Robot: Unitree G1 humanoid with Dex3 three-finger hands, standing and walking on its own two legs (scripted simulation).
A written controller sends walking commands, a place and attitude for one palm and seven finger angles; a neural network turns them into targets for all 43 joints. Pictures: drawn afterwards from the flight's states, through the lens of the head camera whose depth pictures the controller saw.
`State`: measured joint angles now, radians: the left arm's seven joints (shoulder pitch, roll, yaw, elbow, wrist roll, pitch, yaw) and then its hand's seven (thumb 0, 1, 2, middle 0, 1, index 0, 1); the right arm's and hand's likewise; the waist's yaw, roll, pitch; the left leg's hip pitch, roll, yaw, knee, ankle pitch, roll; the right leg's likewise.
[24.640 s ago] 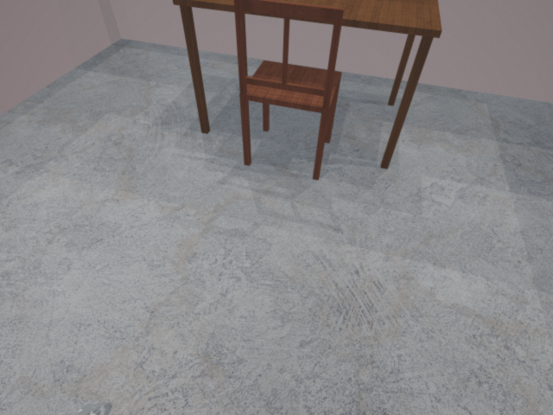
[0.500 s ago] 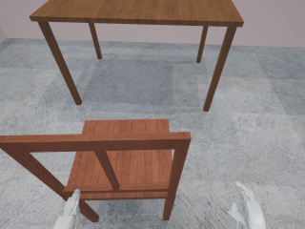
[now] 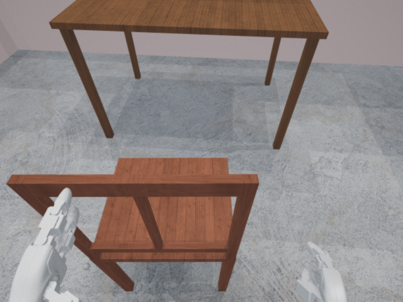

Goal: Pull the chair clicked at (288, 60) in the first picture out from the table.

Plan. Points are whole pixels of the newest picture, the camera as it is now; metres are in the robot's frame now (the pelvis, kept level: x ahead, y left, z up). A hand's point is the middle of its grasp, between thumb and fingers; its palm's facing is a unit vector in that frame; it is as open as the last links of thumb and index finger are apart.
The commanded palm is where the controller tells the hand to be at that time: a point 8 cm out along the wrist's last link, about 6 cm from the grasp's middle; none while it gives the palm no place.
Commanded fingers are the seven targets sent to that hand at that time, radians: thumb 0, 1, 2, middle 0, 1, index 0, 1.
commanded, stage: draw the hand back to the body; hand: left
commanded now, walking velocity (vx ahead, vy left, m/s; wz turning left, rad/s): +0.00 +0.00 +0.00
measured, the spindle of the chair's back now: (150, 224) +0.30 +0.15 -0.05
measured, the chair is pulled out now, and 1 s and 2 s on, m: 0.65 0.65 0.65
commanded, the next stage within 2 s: step back with the hand held close in 1.04 s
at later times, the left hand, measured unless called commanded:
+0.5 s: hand (39, 208) +0.21 +0.24 +0.18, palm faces +0.41 -0.80 -0.44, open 11.7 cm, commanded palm +0.16 +0.28 +0.21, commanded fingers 0.00 0.65 0.78 -0.17 -0.25 -0.17 -0.25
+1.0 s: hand (32, 189) +0.22 +0.24 +0.21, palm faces +0.45 -0.77 -0.44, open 7.5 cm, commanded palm +0.17 +0.28 +0.23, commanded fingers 0.00 0.90 0.90 -0.20 -0.30 -0.20 -0.30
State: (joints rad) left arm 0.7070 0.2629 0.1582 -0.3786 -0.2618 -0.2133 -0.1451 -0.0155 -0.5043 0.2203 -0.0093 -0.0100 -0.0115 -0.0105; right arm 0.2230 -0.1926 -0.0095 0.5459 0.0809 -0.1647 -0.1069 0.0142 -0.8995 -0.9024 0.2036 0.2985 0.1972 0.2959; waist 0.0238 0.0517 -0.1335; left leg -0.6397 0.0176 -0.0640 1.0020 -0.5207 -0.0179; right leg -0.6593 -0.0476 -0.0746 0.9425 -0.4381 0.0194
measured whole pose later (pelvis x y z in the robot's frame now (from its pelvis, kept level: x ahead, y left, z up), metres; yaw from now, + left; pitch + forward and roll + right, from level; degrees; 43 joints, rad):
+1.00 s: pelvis +0.03 -0.02 +0.06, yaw -1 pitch -3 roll +0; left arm 0.51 0.35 0.32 -0.42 -0.07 -0.02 0.16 0.01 0.87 0.89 -0.21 -0.30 -0.21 -0.30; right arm 0.18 -0.24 -0.01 0.67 0.04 -0.12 -0.09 0.01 -0.90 -0.90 0.20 0.30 0.20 0.30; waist 0.06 0.09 0.02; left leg -0.09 0.04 -0.03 0.47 -0.33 -0.04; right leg -0.15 -0.02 -0.07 0.49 -0.28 0.00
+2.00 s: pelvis -0.06 +0.01 +0.05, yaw -1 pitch +0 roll -1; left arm 0.56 0.41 0.43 -0.52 -0.02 -0.13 0.20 0.01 0.88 0.90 -0.21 -0.30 -0.21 -0.30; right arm 0.22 -0.21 0.00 0.60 0.02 -0.09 -0.10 0.01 -0.90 -0.90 0.20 0.30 0.20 0.30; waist 0.02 0.01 0.02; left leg -0.37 0.02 -0.03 0.61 -0.25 -0.01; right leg -0.38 -0.04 -0.05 0.51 -0.14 0.02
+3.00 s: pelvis -0.12 -0.02 +0.05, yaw -2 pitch +3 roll -2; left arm 0.59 0.43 0.40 -0.60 -0.05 -0.25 0.12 0.01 0.88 0.89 -0.21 -0.30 -0.22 -0.30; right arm 0.13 -0.19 -0.02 0.66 0.00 -0.12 -0.05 0.01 -0.90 -0.90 0.21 0.30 0.20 0.30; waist 0.02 0.03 0.03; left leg -0.50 0.04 -0.06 0.73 -0.29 -0.04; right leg -0.30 0.04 -0.03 0.48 -0.24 -0.02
